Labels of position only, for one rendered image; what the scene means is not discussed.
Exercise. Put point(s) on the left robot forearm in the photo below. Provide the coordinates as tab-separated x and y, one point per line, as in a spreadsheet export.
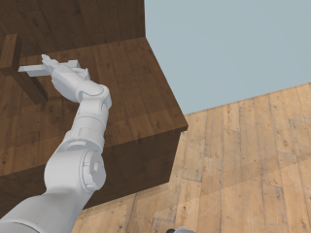
90	122

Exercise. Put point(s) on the robot left hand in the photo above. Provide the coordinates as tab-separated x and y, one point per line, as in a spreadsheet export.
65	79

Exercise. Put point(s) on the counter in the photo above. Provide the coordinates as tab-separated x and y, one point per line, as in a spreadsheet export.
108	38

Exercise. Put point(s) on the tap lever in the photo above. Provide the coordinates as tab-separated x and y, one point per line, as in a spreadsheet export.
40	70

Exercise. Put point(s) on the robot left upper arm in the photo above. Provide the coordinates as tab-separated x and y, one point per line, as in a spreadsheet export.
71	177

